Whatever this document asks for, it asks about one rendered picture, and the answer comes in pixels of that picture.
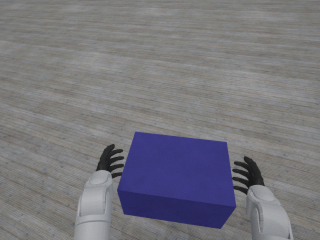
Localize robot right hand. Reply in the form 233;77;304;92
232;156;265;195

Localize left robot forearm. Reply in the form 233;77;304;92
73;170;114;240

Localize carton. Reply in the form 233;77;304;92
117;131;237;229

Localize robot left hand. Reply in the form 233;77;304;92
96;144;124;179

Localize right robot forearm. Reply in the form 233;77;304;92
245;185;294;240

